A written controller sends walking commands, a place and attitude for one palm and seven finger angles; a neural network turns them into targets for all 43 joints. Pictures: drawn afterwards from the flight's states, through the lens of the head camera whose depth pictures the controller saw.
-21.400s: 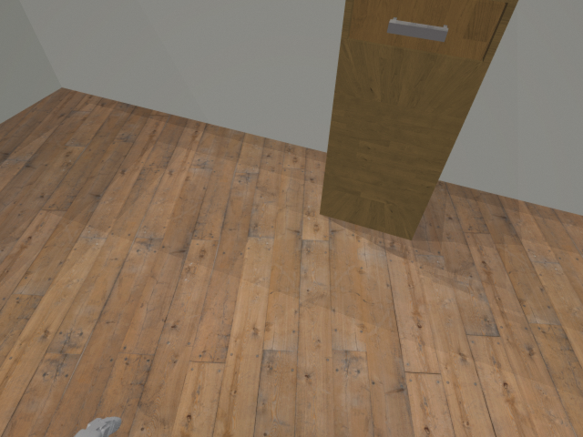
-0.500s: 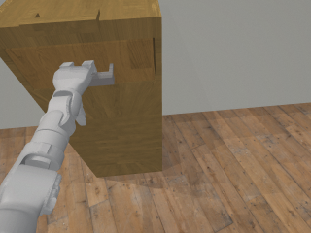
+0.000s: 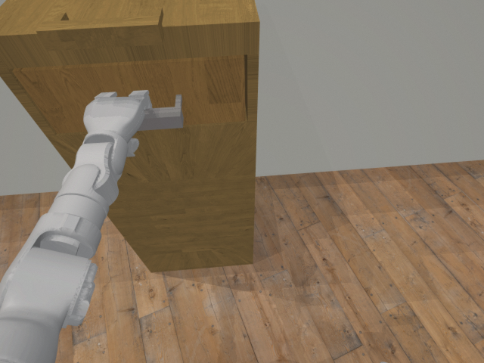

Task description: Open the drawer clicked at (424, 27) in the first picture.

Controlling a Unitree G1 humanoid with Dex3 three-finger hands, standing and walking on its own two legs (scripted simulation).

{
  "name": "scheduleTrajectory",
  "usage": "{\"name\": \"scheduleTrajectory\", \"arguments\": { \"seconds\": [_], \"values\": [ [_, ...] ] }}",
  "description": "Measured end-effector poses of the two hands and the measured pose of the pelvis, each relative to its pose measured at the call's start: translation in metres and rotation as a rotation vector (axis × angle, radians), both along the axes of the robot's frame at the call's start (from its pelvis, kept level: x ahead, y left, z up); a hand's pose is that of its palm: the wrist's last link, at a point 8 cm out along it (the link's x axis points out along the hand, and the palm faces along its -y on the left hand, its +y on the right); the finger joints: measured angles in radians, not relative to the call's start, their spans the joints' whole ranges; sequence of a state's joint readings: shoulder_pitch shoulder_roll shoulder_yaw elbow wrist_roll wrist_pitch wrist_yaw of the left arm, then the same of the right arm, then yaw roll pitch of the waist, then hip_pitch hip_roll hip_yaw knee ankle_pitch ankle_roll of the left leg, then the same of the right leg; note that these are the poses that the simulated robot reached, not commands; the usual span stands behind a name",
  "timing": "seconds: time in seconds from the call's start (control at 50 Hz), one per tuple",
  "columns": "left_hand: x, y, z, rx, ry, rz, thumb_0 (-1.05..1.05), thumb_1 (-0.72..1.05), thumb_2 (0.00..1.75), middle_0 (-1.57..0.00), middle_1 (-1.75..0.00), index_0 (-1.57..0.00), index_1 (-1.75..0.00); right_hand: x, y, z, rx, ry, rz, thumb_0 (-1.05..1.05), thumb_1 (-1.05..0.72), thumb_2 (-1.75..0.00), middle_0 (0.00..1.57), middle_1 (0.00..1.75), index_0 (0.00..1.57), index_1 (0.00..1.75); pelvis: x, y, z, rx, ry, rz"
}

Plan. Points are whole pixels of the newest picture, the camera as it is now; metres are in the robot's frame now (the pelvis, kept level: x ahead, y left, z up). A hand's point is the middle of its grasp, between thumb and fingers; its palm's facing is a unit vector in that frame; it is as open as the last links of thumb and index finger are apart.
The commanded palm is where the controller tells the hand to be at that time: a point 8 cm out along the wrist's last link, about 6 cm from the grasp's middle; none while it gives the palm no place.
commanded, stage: close the thumb around the handle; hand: left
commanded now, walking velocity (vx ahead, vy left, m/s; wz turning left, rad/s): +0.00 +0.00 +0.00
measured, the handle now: (139, 111) +0.52 +0.19 +0.12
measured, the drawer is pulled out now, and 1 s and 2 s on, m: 0.00 0.03 0.18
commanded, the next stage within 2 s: pull the drawer open in 0.20 s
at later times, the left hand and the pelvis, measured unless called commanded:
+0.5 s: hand (127, 143) +0.46 +0.21 +0.10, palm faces +0.01 -0.02 -1.00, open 5.9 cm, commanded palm +0.42 +0.21 +0.17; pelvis +0.01 +0.01 +0.00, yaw -1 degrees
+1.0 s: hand (124, 153) +0.44 +0.21 +0.10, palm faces -0.01 -0.02 -1.00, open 5.9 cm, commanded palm +0.39 +0.20 +0.17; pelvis +0.01 +0.00 +0.00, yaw +1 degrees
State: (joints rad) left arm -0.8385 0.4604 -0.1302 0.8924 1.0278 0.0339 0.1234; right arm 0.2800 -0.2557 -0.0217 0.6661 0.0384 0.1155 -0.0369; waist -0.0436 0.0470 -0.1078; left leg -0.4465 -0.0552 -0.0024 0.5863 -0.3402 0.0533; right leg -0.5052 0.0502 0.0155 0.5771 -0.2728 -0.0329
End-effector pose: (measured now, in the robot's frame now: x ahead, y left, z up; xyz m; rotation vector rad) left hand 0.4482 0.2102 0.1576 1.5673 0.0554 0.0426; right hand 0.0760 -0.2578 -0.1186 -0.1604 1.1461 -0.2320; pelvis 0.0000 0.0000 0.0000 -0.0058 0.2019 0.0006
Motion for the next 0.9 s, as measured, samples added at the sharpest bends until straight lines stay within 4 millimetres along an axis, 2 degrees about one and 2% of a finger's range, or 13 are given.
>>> {"name": "scheduleTrajectory", "arguments": {
  "seconds": [0.1,0.24,0.4,0.52,0.64,0.78,0.9],
  "values": [
    [0.002,0.001,0.0,-0.005,0.002,-0.003,0.0,0.66,0.79,-0.4,-1.32,-0.39,-1.33,-0.006,0.001,-0.001,0.002,0.018,-0.007,0.01,-0.91,-0.9,0.2,0.3,0.2,0.3,0.001,0.002,0.0,-0.001,0.006,-0.003],
    [0.001,0.001,-0.001,-0.006,-0.009,-0.004,0.0,0.67,0.79,-0.38,-1.34,-0.37,-1.34,-0.008,0.004,-0.003,0.011,0.031,-0.015,0.01,-0.91,-0.9,0.2,0.3,0.2,0.3,0.004,0.005,0.0,-0.004,0.003,-0.004],
    [-0.001,0.0,-0.002,-0.008,-0.011,-0.002,0.0,0.68,0.79,-0.36,-1.35,-0.36,-1.35,0.0,0.007,-0.002,0.024,0.017,-0.012,0.01,-0.91,-0.9,0.2,0.3,0.2,0.3,0.008,0.007,0.001,-0.006,0.001,-0.007],
    [-0.011,0.0,-0.002,-0.019,-0.02,-0.003,0.01,0.69,0.79,-0.34,-1.35,-0.36,-1.35,0.017,0.01,-0.001,0.044,-0.016,-0.001,0.01,-0.91,-0.9,0.2,0.3,0.2,0.3,0.014,0.009,0.002,-0.006,-0.005,-0.01],
    [-0.029,-0.001,-0.002,-0.028,-0.033,-0.009,0.01,0.68,0.79,-0.34,-1.35,-0.38,-1.35,0.046,0.016,0.001,0.06,-0.062,0.045,0.01,-0.91,-0.9,0.2,0.3,0.2,0.3,0.018,0.009,0.003,-0.007,-0.026,0.003],
    [-0.03,-0.003,-0.002,-0.011,-0.019,0.007,0.0,0.67,0.79,-0.36,-1.35,-0.38,-1.35,0.076,0.022,0.007,0.052,-0.111,0.108,0.01,-0.91,-0.9,0.2,0.3,0.2,0.3,0.012,0.005,0.002,-0.003,-0.034,0.025],
    [-0.03,-0.003,-0.001,-0.005,0.001,0.015,0.0,0.67,0.78,-0.37,-1.35,-0.38,-1.35,0.081,0.024,0.008,0.054,-0.134,0.118,0.01,-0.91,-0.9,0.2,0.3,0.2,0.3,0.009,0.001,0.002,0.0,-0.036,0.026]
  ]
}}
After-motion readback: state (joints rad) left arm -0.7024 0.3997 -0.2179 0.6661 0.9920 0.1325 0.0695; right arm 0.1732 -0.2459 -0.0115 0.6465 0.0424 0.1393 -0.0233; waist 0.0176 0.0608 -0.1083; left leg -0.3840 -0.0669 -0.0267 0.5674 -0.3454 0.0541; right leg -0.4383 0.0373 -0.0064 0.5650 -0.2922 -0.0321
